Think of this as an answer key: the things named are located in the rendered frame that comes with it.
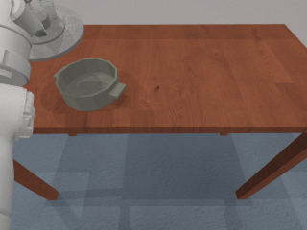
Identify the pot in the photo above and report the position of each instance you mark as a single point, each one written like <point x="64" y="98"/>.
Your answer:
<point x="89" y="84"/>

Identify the lid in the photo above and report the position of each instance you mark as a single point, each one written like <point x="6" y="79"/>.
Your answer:
<point x="63" y="35"/>

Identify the left robot hand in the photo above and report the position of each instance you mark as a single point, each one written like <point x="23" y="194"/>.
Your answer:
<point x="49" y="7"/>

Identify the knob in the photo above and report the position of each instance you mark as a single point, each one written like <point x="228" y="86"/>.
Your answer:
<point x="43" y="17"/>

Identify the table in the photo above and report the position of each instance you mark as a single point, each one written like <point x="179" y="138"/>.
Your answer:
<point x="184" y="78"/>

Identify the left robot forearm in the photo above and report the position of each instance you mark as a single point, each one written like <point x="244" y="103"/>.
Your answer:
<point x="17" y="27"/>

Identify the left robot upper arm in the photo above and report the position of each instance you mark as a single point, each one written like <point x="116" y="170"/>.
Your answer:
<point x="17" y="115"/>

